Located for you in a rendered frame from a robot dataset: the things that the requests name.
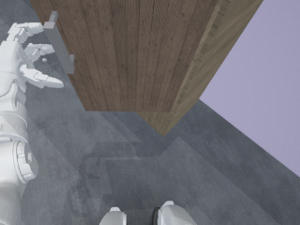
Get robot left hand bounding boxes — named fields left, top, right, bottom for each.
left=0, top=22, right=64, bottom=89

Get right robot shin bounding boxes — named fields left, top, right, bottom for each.
left=157, top=201, right=174, bottom=225

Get robot left forearm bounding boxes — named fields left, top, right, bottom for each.
left=0, top=72, right=29, bottom=144

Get robot right thigh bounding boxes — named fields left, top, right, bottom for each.
left=158, top=204, right=197, bottom=225

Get handle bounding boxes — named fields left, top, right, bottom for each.
left=43, top=10, right=75, bottom=74

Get left robot upper arm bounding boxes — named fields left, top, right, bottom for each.
left=0, top=141, right=38, bottom=225

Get cupboard door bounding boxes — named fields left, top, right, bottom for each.
left=29, top=0, right=218, bottom=113

